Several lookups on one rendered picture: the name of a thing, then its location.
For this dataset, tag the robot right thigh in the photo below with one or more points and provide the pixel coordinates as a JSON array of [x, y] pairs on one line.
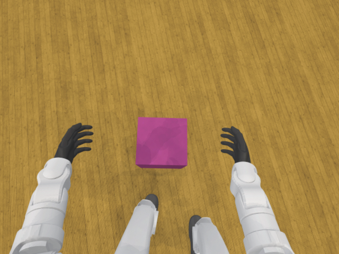
[[207, 239]]

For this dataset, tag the robot left forearm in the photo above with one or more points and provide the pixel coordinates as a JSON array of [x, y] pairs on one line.
[[42, 230]]

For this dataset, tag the carton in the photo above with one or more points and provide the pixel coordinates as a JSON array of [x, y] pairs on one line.
[[162, 143]]

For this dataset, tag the right robot hand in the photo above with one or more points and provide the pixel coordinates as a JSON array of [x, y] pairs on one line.
[[240, 150]]

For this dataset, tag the robot right forearm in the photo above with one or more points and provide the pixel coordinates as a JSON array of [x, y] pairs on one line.
[[261, 231]]

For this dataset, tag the left robot hand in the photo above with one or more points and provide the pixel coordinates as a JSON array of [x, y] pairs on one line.
[[68, 147]]

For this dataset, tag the left robot shin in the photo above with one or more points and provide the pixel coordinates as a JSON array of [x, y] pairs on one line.
[[146, 202]]

